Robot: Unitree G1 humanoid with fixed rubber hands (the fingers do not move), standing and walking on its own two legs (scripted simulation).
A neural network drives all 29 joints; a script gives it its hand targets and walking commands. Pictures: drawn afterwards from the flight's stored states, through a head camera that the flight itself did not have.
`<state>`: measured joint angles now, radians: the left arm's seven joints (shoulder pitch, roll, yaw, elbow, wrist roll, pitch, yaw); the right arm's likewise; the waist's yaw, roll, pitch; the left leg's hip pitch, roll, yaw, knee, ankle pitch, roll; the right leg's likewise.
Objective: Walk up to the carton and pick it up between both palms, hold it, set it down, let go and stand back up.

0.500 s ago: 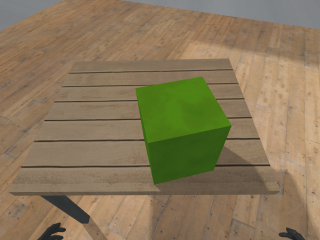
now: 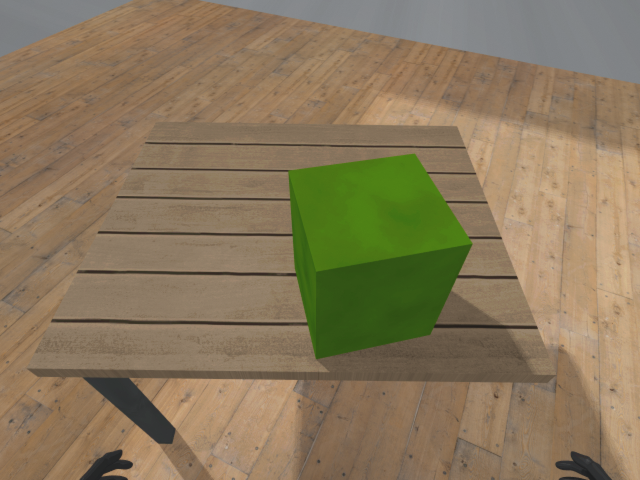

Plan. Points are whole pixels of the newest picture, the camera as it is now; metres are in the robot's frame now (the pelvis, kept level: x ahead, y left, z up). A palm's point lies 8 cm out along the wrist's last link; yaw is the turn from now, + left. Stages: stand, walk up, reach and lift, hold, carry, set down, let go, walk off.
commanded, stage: walk up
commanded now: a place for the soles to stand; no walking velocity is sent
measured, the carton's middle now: (364, 258) +0.48 -0.04 -0.04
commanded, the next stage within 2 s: reach and lift in 0.70 s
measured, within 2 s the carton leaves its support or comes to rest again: neither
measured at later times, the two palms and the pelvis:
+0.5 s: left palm out of the picture +0.13 +0.31 -0.09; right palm out of the picture +0.15 -0.32 -0.07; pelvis +0.01 +0.00 +0.00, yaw +0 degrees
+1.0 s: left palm (156, 434) +0.21 +0.24 -0.07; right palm out of the picture +0.16 -0.32 -0.08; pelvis +0.02 -0.02 +0.00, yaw -1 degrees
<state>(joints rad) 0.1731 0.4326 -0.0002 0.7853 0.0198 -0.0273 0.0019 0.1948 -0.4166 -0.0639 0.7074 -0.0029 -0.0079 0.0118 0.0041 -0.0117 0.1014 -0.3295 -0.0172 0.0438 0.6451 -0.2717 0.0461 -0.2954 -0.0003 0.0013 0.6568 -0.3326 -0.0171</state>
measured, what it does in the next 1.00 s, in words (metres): stands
